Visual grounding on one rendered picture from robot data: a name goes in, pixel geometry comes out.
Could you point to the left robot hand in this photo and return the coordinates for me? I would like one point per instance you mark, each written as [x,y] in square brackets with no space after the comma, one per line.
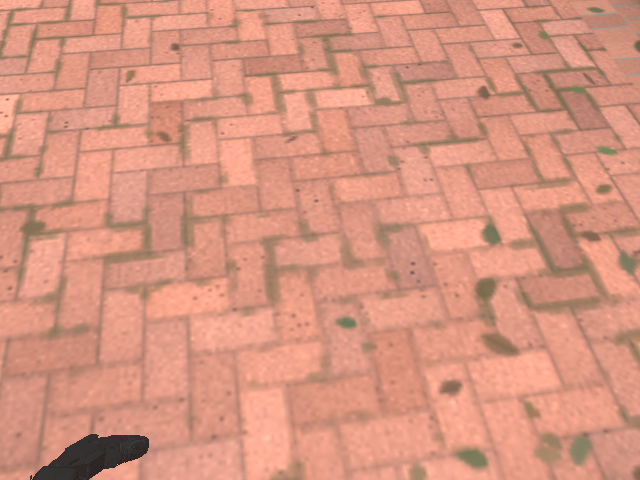
[90,455]

